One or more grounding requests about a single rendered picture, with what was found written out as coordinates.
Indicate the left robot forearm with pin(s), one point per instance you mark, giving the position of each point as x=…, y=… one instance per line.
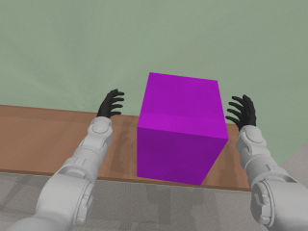
x=90, y=153

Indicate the table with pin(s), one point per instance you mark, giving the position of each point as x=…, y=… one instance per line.
x=37, y=141

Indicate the robot right hand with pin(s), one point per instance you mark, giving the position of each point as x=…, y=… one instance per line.
x=246, y=116

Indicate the robot right upper arm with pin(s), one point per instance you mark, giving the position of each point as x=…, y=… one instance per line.
x=280, y=206

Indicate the robot left hand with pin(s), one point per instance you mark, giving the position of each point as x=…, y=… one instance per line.
x=106, y=106

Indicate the robot left upper arm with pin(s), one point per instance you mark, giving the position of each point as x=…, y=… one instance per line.
x=65, y=202

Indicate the right robot forearm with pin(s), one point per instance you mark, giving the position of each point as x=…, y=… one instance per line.
x=256, y=160

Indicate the carton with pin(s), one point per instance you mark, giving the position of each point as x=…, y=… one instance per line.
x=181, y=128

